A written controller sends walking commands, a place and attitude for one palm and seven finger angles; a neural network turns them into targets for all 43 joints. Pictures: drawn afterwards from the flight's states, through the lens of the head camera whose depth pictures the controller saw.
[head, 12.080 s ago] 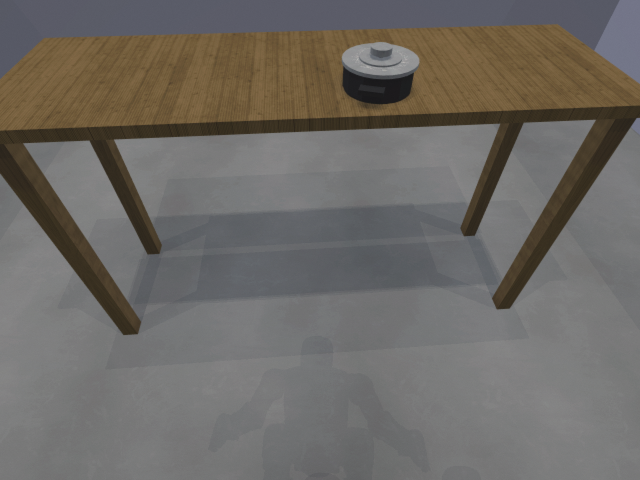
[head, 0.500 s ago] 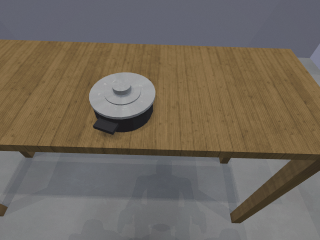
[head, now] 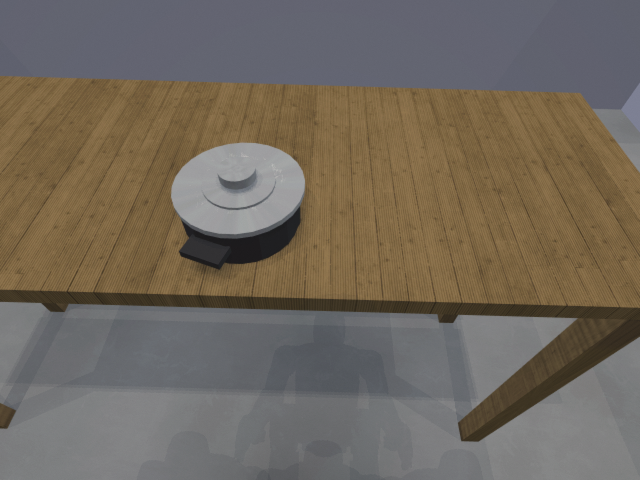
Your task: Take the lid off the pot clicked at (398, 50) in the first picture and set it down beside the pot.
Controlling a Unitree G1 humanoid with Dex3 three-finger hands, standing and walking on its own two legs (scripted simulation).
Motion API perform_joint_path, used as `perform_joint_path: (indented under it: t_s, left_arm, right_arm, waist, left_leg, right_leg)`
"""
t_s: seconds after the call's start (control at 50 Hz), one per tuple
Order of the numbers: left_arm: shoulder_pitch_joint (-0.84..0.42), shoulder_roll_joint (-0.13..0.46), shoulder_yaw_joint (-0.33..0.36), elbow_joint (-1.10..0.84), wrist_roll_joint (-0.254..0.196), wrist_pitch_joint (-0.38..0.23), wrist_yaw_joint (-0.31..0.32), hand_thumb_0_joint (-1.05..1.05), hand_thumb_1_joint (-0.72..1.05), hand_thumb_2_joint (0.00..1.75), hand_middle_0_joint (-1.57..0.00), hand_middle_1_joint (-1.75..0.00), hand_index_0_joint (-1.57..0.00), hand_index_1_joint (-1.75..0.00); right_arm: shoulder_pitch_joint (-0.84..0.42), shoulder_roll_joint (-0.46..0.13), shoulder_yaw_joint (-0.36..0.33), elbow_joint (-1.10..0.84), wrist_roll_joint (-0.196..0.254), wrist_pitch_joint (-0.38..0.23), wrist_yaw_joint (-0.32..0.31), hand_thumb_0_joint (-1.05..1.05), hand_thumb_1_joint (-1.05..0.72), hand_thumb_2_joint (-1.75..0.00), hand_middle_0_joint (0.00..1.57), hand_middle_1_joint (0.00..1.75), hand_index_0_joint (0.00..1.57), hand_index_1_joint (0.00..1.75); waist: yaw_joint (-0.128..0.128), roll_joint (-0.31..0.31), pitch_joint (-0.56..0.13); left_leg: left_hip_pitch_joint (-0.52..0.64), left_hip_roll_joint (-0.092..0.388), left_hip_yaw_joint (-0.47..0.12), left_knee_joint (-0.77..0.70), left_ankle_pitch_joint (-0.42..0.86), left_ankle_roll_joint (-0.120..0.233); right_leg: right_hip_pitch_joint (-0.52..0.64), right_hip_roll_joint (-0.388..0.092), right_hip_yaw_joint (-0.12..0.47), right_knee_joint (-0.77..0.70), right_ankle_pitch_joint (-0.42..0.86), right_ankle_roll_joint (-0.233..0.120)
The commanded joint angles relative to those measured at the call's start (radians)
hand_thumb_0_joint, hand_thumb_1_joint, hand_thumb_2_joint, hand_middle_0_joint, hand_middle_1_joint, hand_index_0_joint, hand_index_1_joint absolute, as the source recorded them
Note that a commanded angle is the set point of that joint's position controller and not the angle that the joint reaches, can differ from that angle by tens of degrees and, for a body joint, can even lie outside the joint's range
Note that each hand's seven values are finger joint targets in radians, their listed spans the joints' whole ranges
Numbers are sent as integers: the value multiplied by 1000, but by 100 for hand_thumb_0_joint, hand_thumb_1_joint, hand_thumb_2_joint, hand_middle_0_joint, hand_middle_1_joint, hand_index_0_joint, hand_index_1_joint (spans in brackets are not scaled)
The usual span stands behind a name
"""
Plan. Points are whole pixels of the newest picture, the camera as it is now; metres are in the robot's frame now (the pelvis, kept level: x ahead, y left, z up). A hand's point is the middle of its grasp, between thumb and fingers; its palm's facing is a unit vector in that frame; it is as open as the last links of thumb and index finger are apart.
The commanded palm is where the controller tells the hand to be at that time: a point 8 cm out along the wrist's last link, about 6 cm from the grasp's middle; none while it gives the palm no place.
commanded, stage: lift the closed hand beside the body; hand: left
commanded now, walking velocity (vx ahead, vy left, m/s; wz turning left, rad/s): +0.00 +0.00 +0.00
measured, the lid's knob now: (237, 172) +0.43 +0.13 +0.15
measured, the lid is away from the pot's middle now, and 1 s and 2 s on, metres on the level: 0.00 0.00 0.00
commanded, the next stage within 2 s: raise the hand higher, near the body in 0.68 s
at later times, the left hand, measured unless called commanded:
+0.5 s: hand out of the picture +0.11 +0.21 +0.03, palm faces +0.34 -0.89 -0.31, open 4.1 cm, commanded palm +0.06 +0.25 +0.06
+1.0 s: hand (45, 457) +0.12 +0.23 +0.13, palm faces +0.36 -0.80 -0.48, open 3.1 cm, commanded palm +0.06 +0.25 +0.16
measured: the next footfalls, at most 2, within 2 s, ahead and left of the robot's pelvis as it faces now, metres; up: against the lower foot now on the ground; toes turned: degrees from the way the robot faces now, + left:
none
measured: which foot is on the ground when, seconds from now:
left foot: down 0.00-1.00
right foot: down 0.00-1.00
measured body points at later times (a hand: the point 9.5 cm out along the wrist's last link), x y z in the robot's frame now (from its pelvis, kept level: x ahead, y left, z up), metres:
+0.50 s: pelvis -0.02 -0.02 +0.00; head -0.04 -0.02 +0.45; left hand +0.08 +0.26 +0.05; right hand +0.24 -0.21 -0.02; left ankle -0.01 +0.10 -0.74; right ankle -0.02 -0.13 -0.74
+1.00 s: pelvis -0.01 -0.02 +0.00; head -0.03 -0.04 +0.45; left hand +0.10 +0.27 +0.16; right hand +0.19 -0.22 -0.08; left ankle -0.01 +0.10 -0.74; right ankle -0.02 -0.13 -0.74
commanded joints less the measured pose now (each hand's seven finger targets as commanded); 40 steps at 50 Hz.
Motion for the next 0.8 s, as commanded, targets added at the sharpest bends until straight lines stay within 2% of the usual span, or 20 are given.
perform_joint_path:
  t_s: [0.0, 0.02, 0.04, 0.06, 0.08, 0.1, 0.12, 0.18, 0.22, 0.26, 0.3, 0.32, 0.38, 0.4, 0.48, 0.5, 0.6, 0.62, 0.7, 0.78]
  left_arm:
    - [68, 104, 18, -32, 1, -18, 6, 0, 90, 90, -20, -30, -20, -30]
    - [65, 103, 18, -35, 1, -17, 6, 0, 90, 90, -20, -30, -20, -30]
    - [150, 126, 21, 2, 17, -45, 40, 0, 90, 90, -20, -30, -20, -30]
    - [-492, 326, 93, -1234, -94, -191, 63, 0, 90, 90, -24, -35, -24, -35]
    - [-66, 281, 98, -1106, -17, -101, 105, 0, 90, 90, -29, -40, -29, -40]
    - [-28, 242, 77, -1051, -51, -23, 145, 0, 90, 90, -33, -44, -33, -44]
    - [149, 95, 9, -1003, -46, 40, 146, 0, 90, 90, -38, -49, -38, -49]
    - [393, 3, -6, -790, -2, 56, 113, 0, 90, 90, -51, -64, -51, -64]
    - [557, 26, 46, -800, 6, 30, 77, 0, 90, 90, -60, -73, -60, -73]
    - [527, 73, 76, -947, -6, -14, 41, 0, 90, 90, -68, -83, -68, -83]
    - [392, 202, 178, -1196, -26, -78, 43, 0, 90, 90, -77, -92, -77, -92]
    - [302, 229, 190, -1329, -26, -107, 44, 0, 90, 90, -82, -97, -82, -97]
    - [210, 222, 188, -1458, -32, -127, 53, 0, 90, 90, -95, -112, -95, -112]
    - [202, 239, 206, -1492, -34, -131, 57, 0, 90, 90, -99, -116, -99, -116]
    - [305, 134, 115, -1478, -40, -126, 30, 0, 90, 90, -117, -136, -117, -136]
    - [326, 160, 151, -1481, -41, -129, 32, 0, 90, 90, -121, -140, -121, -140]
    - [329, 313, 330, -1615, -47, -147, 54, 0, 90, 90, -130, -150, -130, -150]
    - [334, 264, 288, -1638, -51, -151, 49, 0, 90, 90, -130, -150, -130, -150]
    - [408, 273, 309, -1709, -43, -152, 47, 0, 90, 90, -130, -150, -130, -150]
    - [462, 273, 337, -1695, -41, -157, 44, 0, 90, 90, -130, -150, -130, -150]
  right_arm:
    - [50, -86, -17, -37, 2, -16, -5, 0, -90, -90, 20, 30, 20, 30]
    - [48, -92, -18, -37, 2, -16, -5, 0, -90, -90, 20, 30, 20, 30]
    - [-31, -143, -23, -93, 10, -23, 2, 0, -90, -90, 20, 30, 20, 30]
    - [-17, -229, -20, -387, 66, -197, -3, 0, -90, -90, 20, 30, 20, 30]
    - [-71, -167, -2, -361, 61, -269, -46, 0, -90, -90, 20, 30, 20, 30]
    - [-107, -176, -11, -293, 74, -283, -43, 0, -90, -90, 20, 30, 20, 30]
    - [-107, -163, -14, -296, 82, -292, -32, 0, -90, -90, 20, 30, 20, 30]
    - [-133, -156, -40, -370, 43, -290, 5, 0, -90, -90, 20, 30, 20, 30]
    - [-166, -154, -67, -441, 45, -248, 26, 0, -90, -90, 20, 30, 20, 30]
    - [-200, -151, -66, -525, 49, -227, 28, 0, -90, -90, 20, 30, 20, 30]
    - [-213, -152, -61, -591, 47, -227, 17, 0, -90, -90, 20, 30, 20, 30]
    - [-206, -154, -48, -621, 42, -233, 8, 0, -90, -90, 20, 30, 20, 30]
    - [-164, -133, -21, -639, 19, -240, -16, 0, -90, -90, 20, 30, 20, 30]
    - [-162, -136, -20, -645, 16, -239, -18, 0, -90, -90, 20, 30, 20, 30]
    - [-144, -144, -13, -660, 8, -228, -24, 0, -90, -90, 20, 30, 20, 30]
    - [-155, -146, -18, -664, 10, -227, -21, 0, -90, -90, 20, 30, 20, 30]
    - [-198, -142, -15, -658, 4, -229, -42, 0, -90, -90, 20, 30, 20, 30]
    - [-205, -124, -6, -662, 5, -232, -46, 0, -90, -90, 20, 30, 20, 30]
    - [-221, -125, -3, -649, 7, -251, -37, 0, -90, -90, 20, 30, 20, 30]
    - [-225, -119, -14, -631, 10, -254, -42, 0, -90, -90, 20, 30, 20, 30]
  waist:
    - [5, -22, -28]
    - [2, -12, -21]
    - [29, -51, -100]
    - [33, 96, -566]
    - [57, 319, -560]
    - [55, 276, -441]
    - [38, 249, -357]
    - [42, -63, 2]
    - [67, -183, 53]
    - [66, -176, 94]
    - [58, -106, 42]
    - [54, -10, -1]
    - [37, 109, -67]
    - [27, 97, -91]
    - [23, 84, -81]
    - [25, 37, -88]
    - [63, 22, -101]
    - [61, 32, -81]
    - [78, 121, -103]
    - [85, 5, -74]
  left_leg:
    - [45, 101, -96, -78, 179, 16]
    - [39, 99, -94, -77, 172, 14]
    - [23, 112, -70, 118, 297, -11]
    - [214, 3, -110, -65, 390, -18]
    - [298, 40, -98, -63, 538, -16]
    - [217, 40, -86, -40, 473, -47]
    - [194, 29, -87, -73, 411, -39]
    - [16, 30, -103, -112, 337, -16]
    - [-38, 33, -86, -114, 280, -19]
    - [-73, 16, -62, -117, 156, -19]
    - [-29, 9, -46, -104, 84, -13]
    - [5, -1, -35, -99, 68, -9]
    - [70, -8, -38, -90, 84, 1]
    - [87, -6, -35, -74, 83, 1]
    - [100, -13, -42, -68, 71, 11]
    - [95, -12, -39, -59, 63, 10]
    - [96, -10, -43, -60, 94, 10]
    - [88, -9, -45, -65, 101, 10]
    - [104, -2, -52, -66, 160, 4]
    - [90, 11, -58, -75, 188, 8]
  right_leg:
    - [-50, -84, 62, -79, 210, -45]
    - [-57, -86, 66, -79, 209, -46]
    - [-15, -139, 105, -76, 578, -30]
    - [157, -65, -1, 6, 537, -50]
    - [83, -29, -9, 26, 383, -65]
    - [48, -25, -67, -5, 304, -48]
    - [48, -25, -76, -55, 278, -45]
    - [-56, -5, -135, -96, 212, -33]
    - [-59, 1, -136, -103, 184, -34]
    - [-86, 2, -119, -119, 96, -31]
    - [-88, -11, -99, -160, 47, -23]
    - [-88, -13, -81, -170, 29, -24]
    - [-73, -5, -71, -161, 54, -27]
    - [-83, -2, -76, -173, 53, -24]
    - [-85, 3, -85, -157, 58, -19]
    - [-91, 7, -92, -164, 47, -16]
    - [-52, 0, -76, -184, 54, -18]
    - [-49, -3, -74, -182, 62, -19]
    - [-18, 2, -84, -150, 130, -24]
    - [-13, 7, -95, -140, 159, -17]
